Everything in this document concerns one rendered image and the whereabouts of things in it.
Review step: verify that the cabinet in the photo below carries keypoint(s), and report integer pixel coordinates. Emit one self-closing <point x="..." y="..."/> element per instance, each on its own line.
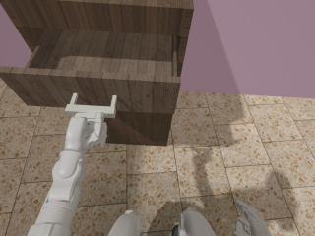
<point x="160" y="17"/>

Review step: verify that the handle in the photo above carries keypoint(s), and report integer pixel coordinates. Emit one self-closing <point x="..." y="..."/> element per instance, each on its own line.
<point x="72" y="109"/>

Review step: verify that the right robot thigh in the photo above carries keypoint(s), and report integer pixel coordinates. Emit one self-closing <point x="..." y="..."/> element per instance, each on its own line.
<point x="193" y="223"/>

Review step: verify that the robot left hand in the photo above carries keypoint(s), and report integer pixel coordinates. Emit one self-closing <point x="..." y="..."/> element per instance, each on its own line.
<point x="86" y="124"/>

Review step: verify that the robot right hand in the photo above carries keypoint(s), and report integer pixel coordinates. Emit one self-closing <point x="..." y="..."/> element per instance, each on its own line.
<point x="256" y="227"/>

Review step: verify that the robot left forearm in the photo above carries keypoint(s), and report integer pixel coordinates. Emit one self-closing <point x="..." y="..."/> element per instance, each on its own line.
<point x="60" y="205"/>

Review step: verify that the robot thigh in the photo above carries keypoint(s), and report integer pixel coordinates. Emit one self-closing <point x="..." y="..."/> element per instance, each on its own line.
<point x="128" y="224"/>
<point x="193" y="223"/>

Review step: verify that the left robot thigh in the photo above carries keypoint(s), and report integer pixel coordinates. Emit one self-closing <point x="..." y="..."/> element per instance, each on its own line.
<point x="128" y="224"/>

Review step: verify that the drawer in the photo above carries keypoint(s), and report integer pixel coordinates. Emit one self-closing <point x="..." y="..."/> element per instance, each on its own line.
<point x="139" y="68"/>

